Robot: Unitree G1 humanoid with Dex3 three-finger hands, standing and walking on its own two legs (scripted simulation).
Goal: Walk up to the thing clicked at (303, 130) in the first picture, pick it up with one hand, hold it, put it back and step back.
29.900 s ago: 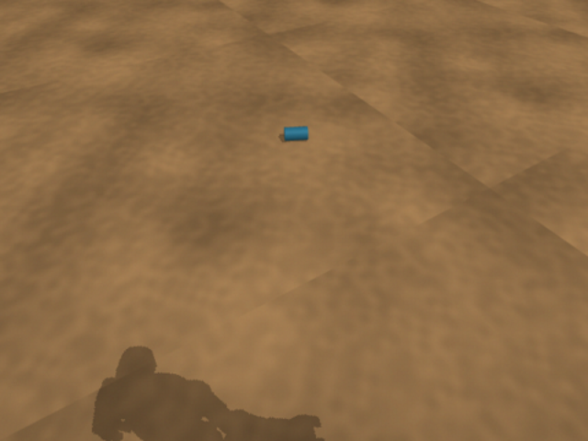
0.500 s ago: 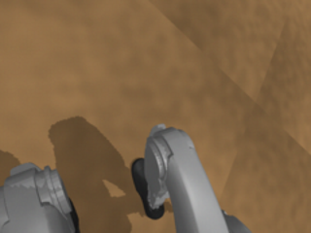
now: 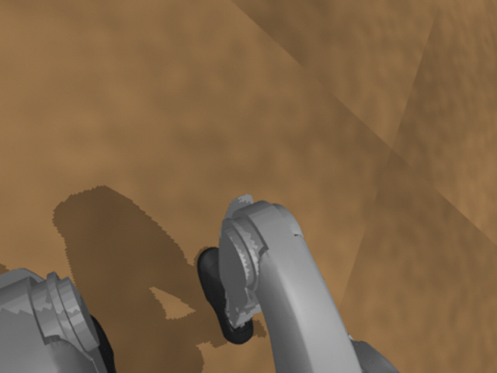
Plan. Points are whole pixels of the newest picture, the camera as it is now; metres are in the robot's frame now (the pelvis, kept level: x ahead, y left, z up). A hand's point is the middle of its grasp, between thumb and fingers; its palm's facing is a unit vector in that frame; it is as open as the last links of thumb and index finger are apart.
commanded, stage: rest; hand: left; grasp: from above
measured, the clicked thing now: out of the picture +0.47 +0.35 -0.26
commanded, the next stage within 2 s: open in 0.12 s
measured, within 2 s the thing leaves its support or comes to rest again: rests again in 0.68 s
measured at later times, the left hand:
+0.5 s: hand out of the picture +0.46 +0.35 -0.24, palm faces -0.39 -0.20 -0.90, open 10.9 cm
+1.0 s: hand out of the picture +0.46 +0.35 -0.24, palm faces -0.40 -0.20 -0.90, open 13.9 cm
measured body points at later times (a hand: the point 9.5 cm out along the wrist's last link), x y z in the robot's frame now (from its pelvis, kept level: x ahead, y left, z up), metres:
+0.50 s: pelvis +0.00 +0.00 +0.00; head +0.28 +0.13 +0.32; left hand +0.48 +0.36 -0.19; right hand +0.05 -0.25 -0.05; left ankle +0.06 +0.13 -0.27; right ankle +0.12 -0.12 -0.27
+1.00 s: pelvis +0.00 +0.00 +0.01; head +0.29 +0.13 +0.32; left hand +0.48 +0.36 -0.19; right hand +0.04 -0.25 -0.04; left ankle +0.06 +0.13 -0.27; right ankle +0.12 -0.12 -0.27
